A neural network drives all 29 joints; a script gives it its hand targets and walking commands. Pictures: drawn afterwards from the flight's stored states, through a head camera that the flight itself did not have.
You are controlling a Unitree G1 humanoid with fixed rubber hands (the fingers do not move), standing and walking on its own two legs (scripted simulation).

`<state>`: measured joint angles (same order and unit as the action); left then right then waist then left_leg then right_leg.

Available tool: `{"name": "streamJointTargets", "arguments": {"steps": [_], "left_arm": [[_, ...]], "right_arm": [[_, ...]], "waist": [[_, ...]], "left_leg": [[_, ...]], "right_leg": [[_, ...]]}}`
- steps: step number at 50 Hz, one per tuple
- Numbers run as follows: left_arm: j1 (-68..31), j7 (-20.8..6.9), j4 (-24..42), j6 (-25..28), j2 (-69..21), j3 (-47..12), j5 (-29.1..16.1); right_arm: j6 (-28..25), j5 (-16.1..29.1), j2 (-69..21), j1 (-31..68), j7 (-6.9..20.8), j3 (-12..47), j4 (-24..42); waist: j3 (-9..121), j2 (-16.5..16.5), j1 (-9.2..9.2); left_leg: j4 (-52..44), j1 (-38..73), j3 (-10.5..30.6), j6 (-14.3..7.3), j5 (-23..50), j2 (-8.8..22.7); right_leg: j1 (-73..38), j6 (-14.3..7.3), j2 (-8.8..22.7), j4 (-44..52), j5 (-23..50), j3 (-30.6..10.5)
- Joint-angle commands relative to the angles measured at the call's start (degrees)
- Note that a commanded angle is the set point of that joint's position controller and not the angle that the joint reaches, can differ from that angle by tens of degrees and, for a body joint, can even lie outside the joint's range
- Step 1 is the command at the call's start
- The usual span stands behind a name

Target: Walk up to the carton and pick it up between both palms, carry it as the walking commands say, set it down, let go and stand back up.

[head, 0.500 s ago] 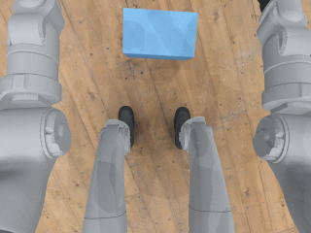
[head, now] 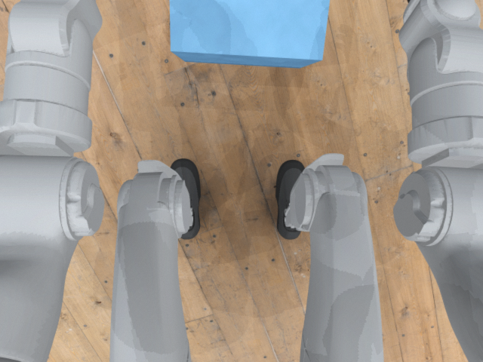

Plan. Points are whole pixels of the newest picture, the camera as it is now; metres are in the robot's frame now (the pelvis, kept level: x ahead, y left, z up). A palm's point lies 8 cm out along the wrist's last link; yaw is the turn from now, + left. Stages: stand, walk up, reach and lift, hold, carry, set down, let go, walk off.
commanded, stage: reach and lift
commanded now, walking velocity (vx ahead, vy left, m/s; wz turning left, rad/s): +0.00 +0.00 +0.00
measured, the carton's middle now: (246, 19) +0.55 -0.03 -0.41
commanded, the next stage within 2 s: none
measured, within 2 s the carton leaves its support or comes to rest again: neither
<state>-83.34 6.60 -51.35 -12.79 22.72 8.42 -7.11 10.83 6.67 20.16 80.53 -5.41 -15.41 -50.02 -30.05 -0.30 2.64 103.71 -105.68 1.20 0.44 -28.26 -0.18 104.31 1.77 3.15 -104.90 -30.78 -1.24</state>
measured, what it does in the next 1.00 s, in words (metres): lowers itself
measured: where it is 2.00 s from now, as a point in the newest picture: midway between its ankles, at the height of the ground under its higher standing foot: (238, 212)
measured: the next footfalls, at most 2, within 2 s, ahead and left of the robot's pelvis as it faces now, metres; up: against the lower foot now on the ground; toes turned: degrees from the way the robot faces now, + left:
none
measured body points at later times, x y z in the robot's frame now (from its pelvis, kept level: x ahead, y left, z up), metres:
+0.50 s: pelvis +0.00 +0.00 -0.09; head +0.39 -0.01 +0.12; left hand +0.57 +0.16 -0.30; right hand +0.55 -0.23 -0.29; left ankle +0.13 +0.12 -0.46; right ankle +0.12 -0.14 -0.46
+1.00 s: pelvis +0.01 +0.00 -0.12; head +0.40 -0.02 +0.08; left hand +0.58 +0.16 -0.34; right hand +0.56 -0.23 -0.33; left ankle +0.13 +0.12 -0.46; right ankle +0.12 -0.14 -0.46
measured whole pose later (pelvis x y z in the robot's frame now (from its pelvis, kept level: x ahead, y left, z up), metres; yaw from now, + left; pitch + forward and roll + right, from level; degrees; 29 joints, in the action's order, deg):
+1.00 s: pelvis +0.01 +0.00 -0.12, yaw -1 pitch +35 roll +0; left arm -88.7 5.9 -64.9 -4.5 25.7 1.7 -12.2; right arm 3.1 11.7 23.5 88.9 -5.3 -7.6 -65.9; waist -29.9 -0.3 2.6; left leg 125.9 -129.5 2.3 1.7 -31.2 -0.2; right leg 128.1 1.8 2.0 -127.2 -33.9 -2.0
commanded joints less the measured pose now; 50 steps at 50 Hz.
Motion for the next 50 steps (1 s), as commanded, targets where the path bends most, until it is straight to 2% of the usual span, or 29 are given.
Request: {"name": "streamJointTargets", "arguments": {"steps": [1, 3, 7, 8, 9, 10, 11, 12, 13, 14, 16, 17, 19, 20, 22, 25, 28, 30, 31, 33, 37, 38, 39, 40, 42, 43, 47, 49, 50], "left_arm": [[-22.58, 1.36, 9.78, 4.29, 16.16, 1.08, -3.37], [-21.44, 1.41, 3.99, 4.11, 15.21, -0.52, -4.87], [-21.01, 0.95, 3.78, 5.34, 14.1, 0.44, -4.76], [-21.39, 1.04, -0.19, 5.56, 13.98, -1.14, -4.77], [-22.64, 1.43, 6.47, 5.75, 14.08, -0.81, -4.57], [-21.21, 1.55, 1.8, 6.27, 15.49, 0.33, -3.52], [-22.87, 1.5, 6.36, 6.32, 16.39, 0.15, -4.83], [-19.45, 0.92, -5.78, 6.3, 13.3, -1.31, -5.22], [-21.09, 0.67, 1.91, 6.67, 14.3, 0.36, -5.38], [-20.18, 1.04, -2.81, 6.75, 14.35, -0.51, -5.32], [-19.96, 0.78, -4.58, 7.25, 15.09, 0.6, -3.19], [-18.63, 0.49, -3.1, 7.17, 11.36, -1.35, -5.38], [-20.13, 0.31, -3.27, 8.0, 13.06, -0.92, -5.29], [-19.98, 0.25, -9.74, 7.93, 13.72, -0.68, -4.63], [-20.63, 0.47, -3.03, 8.99, 13.96, -0.48, -5.3], [-23.67, 0.39, -2.81, 10.44, 14.39, -1.9, -6.32], [-19.13, -0.99, -15.5, 10.27, 11.88, -3.75, -6.06], [-19.14, -1.84, -14.29, 10.59, 12.02, -3.19, -5.24], [-23.32, -1.34, -5.69, 11.7, 13.85, -3.34, -6.21], [-19.87, -0.95, -12.06, 12.2, 13.75, -2.98, -5.5], [-17.36, -0.95, -10.85, 12.3, 14.58, -2.76, -6.42], [-16.51, -1.45, -12.59, 12.3, 11.87, -4.72, -8.32], [-17.19, -1.41, -10.23, 12.37, 12.15, -5.32, -8.42], [-18.01, -1.6, -10.71, 12.04, 11.93, -4.75, -9.18], [-16.59, -1.61, -13.42, 12.31, 11.24, -5.48, -10.35], [-16.86, -1.57, -13.14, 12.12, 12.55, -4.24, -8.7], [-20.2, -1.09, -8.49, 12.39, 13.02, -5.77, -9.72], [-18.79, -0.88, -11.42, 12.29, 13.55, -5.03, -9.19], [-18.2, -1.31, -13.57, 11.84, 11.58, -5.73, -10.31]], "right_arm": [[-3.2, 2.56, 16.35, 20.63, -1.27, 2.83, 7.74], [-3.06, 3.59, 15.83, 18.8, -1.17, 2.67, 0.31], [-4.61, 2.93, 15.35, 19.44, -1.34, 2.97, 3.6], [-4.65, 3.73, 14.12, 19.72, -0.77, 3.67, -2.38], [-4.88, 3.39, 15.37, 20.14, -1.27, 1.87, 2.85], [-5.3, 4.44, 15.34, 19.67, -1.07, 3.59, -0.46], [-5.2, 3.96, 15.69, 20.98, -1.61, 3.02, 3.84], [-5.49, 4.89, 14.46, 19.51, -1.29, 3.96, -6.41], [-5.49, 3.6, 13.85, 19.73, -1.18, 4.92, -0.84], [-6.32, 4.04, 15.51, 21.41, -1.44, 3.55, 0.09], [-6.17, 4.43, 13.76, 20.14, -0.52, 3.96, -4.57], [-6.67, 4.88, 13.24, 19.96, -0.43, 4.61, -2.55], [-7.15, 5.57, 11.93, 22.35, -0.42, 6.61, -0.78], [-6.64, 4.22, 13.17, 19.29, -0.3, 5.8, -10.83], [-8.27, 4.78, 14.35, 21.57, -0.63, 4.59, -2.3], [-8.91, 5.11, 13.84, 21.39, -0.64, 5.17, -6.89], [-8.74, 6.85, 10.11, 16.43, 0.82, 8.05, -16.49], [-8.8, 6.02, 9.59, 18.59, 1.71, 7.58, -14.96], [-10.28, 6.67, 12.55, 23.08, 1.09, 7.39, -8.26], [-10.81, 5.44, 12.99, 19.43, 0.69, 5.65, -14.0], [-10.3, 7.62, 10.15, 17.42, 1.2, 8.67, -13.36], [-10.39, 7.85, 10.42, 14.5, 1.12, 9.27, -17.16], [-10.52, 7.34, 10.51, 15.87, 0.79, 8.53, -14.38], [-10.87, 8.37, 11.27, 20.25, 0.46, 9.98, -10.01], [-10.92, 7.56, 10.07, 18.79, 0.17, 10.52, -11.41], [-10.18, 7.71, 9.91, 17.54, 0.26, 10.3, -13.94], [-10.9, 8.74, 11.69, 20.03, 0.22, 9.04, -9.24], [-9.94, 8.62, 10.24, 18.5, 0.35, 10.23, -13.25], [-10.14, 8.96, 10.36, 19.3, 0.72, 11.02, -12.48]], "waist": [[110.52, -0.67, 1.52], [102.41, -2.01, 1.63], [101.14, 0.49, 1.8], [93.15, 0.95, 2.43], [103.08, -1.82, 2.87], [95.75, -0.97, 0.65], [101.91, 0.01, 1.31], [87.34, -0.84, 1.31], [93.44, 1.86, 1.05], [91.03, 2.27, 2.47], [84.71, -0.02, -0.53], [88.66, -0.82, 1.33], [87.98, 1.53, -0.51], [78.27, 1.68, 0.35], [86.32, 0.36, 0.06], [83.96, -0.63, 1.55], [71.8, -0.54, 0.12], [69.75, 0.73, -0.57], [77.72, -1.49, -0.94], [75.19, -1.04, 1.09], [79.25, -0.9, -2.01], [79.63, -2.06, -0.64], [80.32, -1.96, 0.33], [81.76, 0.3, -1.39], [80.63, 3.14, 0.53], [79.07, 0.84, -1.69], [81.73, -0.46, 0.05], [78.59, -0.13, -2.36], [77.94, 1.56, -0.68]], "left_leg": [[-0.09, 36.39, -4.72, 1.02, 20.68, -4.18], [1.46, 32.46, -3.74, 1.36, 17.48, -3.68], [5.44, 27.32, -4.68, 1.34, 18.44, -3.6], [5.56, 23.58, -4.41, 1.33, 16.81, -3.0], [5.93, 31.68, -4.47, 1.74, 20.08, -3.82], [7.06, 26.12, -4.84, 1.69, 18.74, -2.94], [8.04, 29.11, -4.41, 1.5, 20.19, -3.53], [8.6, 19.17, -5.04, 1.64, 14.71, -2.88], [8.66, 23.07, -4.81, 1.37, 16.94, -3.16], [9.45, 21.27, -4.12, 1.25, 17.28, -2.98], [9.87, 20.1, -3.88, 1.38, 16.98, -2.59], [9.85, 22.22, -3.86, 1.6, 18.51, -2.67], [11.67, 18.39, -4.57, 1.13, 17.15, -2.54], [12.14, 11.62, -3.95, 1.84, 13.9, -1.79], [12.98, 17.14, -4.41, 2.05, 18.39, -2.48], [15.48, 15.22, -4.49, 2.13, 19.26, -1.9], [16.36, 10.69, -2.94, 1.76, 16.93, -0.85], [16.74, 7.78, -2.89, 1.77, 15.35, -0.83], [17.69, 13.04, -2.96, 2.37, 21.53, -0.68], [18.5, 12.06, -2.43, 2.24, 21.19, -1.02], [18.98, 12.98, -2.97, 1.94, 23.8, -0.75], [19.36, 12.57, -3.28, 2.32, 24.17, -0.88], [18.81, 11.45, -3.33, 2.31, 24.5, -0.92], [19.81, 10.46, -3.12, 1.55, 22.61, -0.71], [20.02, 8.69, -3.72, 1.38, 22.92, -0.9], [19.74, 8.43, -3.86, 1.36, 20.52, -0.4], [19.2, 11.82, -3.46, 1.95, 23.78, -0.94], [18.42, 8.98, -3.74, 1.88, 21.01, -0.85], [18.45, 8.35, -3.41, 1.82, 19.67, -1.03]], "right_leg": [[-27.59, -0.93, -6.78, 3.5, 22.18, 5.67], [-20.82, -1.1, -6.24, 1.08, 18.82, 6.39], [-23.55, -0.52, -5.81, -1.32, 20.85, 5.21], [-17.08, -0.22, -5.26, -2.47, 18.47, 5.66], [-20.86, -0.57, -5.34, -2.18, 20.44, 5.86], [-17.14, -0.16, -5.21, -3.64, 19.48, 5.61], [-22.03, -0.44, -5.28, -3.9, 21.29, 5.2], [-14.97, -0.33, -4.49, -4.41, 16.74, 4.82], [-19.86, -0.06, -4.67, -4.67, 18.49, 4.97], [-17.47, 0.34, -5.04, -5.81, 18.95, 5.36], [-9.92, 0.34, -4.59, -7.16, 16.09, 5.07], [-13.75, 0.08, -4.73, -7.47, 18.62, 5.72], [-15.86, 0.22, -4.04, -8.2, 18.71, 4.32], [-10.52, 0.38, -3.86, -9.95, 16.36, 4.57], [-15.17, 0.29, -4.34, -10.2, 20.06, 4.17], [-13.74, 0.28, -4.05, -12.3, 21.86, 3.86], [-4.37, 0.84, -3.52, -13.06, 17.78, 3.42], [-3.36, 0.95, -3.25, -13.29, 16.48, 3.27], [-7.19, 0.68, -3.92, -14.76, 22.26, 3.48], [-4.06, 0.99, -3.78, -15.74, 21.81, 4.11], [-7.4, 0.84, -3.93, -15.69, 24.11, 3.19], [-8.82, 0.37, -3.68, -15.91, 24.95, 2.94], [-9.54, 0.64, -3.83, -16.3, 26.71, 3.35], [-11.59, 0.59, -3.38, -16.14, 25.46, 2.55], [-11.6, 1.02, -3.47, -15.58, 26.47, 3.01], [-12.01, 0.71, -3.23, -15.3, 24.32, 2.04], [-9.55, 0.84, -4.19, -15.86, 25.59, 3.41], [-8.78, 0.83, -4.04, -15.23, 23.68, 2.46], [-9.33, 0.93, -3.68, -14.91, 22.61, 3.38]]}}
